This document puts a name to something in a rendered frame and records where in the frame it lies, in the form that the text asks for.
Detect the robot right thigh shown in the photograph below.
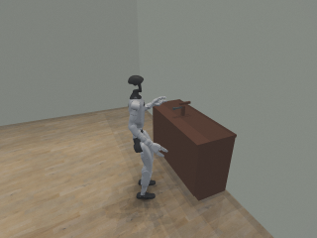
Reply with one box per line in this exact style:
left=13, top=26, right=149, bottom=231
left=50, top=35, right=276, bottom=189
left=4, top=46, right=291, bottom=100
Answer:
left=134, top=139, right=153, bottom=174

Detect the right robot forearm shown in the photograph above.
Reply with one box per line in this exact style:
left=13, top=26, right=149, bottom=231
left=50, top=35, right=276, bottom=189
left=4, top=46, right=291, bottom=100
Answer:
left=130, top=125, right=153, bottom=147

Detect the counter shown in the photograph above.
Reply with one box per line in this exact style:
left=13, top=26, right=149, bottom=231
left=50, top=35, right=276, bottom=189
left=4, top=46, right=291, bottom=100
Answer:
left=153, top=99, right=237, bottom=201

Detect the tap lever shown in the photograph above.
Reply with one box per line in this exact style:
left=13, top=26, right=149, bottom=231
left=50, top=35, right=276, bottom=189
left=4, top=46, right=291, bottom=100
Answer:
left=172, top=106, right=182, bottom=110

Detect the robot right upper arm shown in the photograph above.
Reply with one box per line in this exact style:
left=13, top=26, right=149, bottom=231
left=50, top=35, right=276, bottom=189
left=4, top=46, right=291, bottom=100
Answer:
left=128, top=100, right=141, bottom=130

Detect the robot right hand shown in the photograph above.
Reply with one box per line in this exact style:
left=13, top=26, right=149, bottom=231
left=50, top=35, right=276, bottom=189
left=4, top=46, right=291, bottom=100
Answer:
left=150, top=143, right=168, bottom=157

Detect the left robot forearm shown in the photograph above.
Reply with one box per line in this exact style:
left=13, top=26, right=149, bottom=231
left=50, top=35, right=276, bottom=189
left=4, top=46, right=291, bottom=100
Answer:
left=145, top=102, right=153, bottom=111

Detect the robot left foot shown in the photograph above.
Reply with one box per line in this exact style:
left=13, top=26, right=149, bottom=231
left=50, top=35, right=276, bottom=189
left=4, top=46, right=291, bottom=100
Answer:
left=138, top=179, right=156, bottom=185

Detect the robot left hand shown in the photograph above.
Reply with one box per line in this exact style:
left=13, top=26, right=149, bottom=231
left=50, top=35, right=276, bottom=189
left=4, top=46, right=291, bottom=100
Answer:
left=152, top=96, right=167, bottom=106

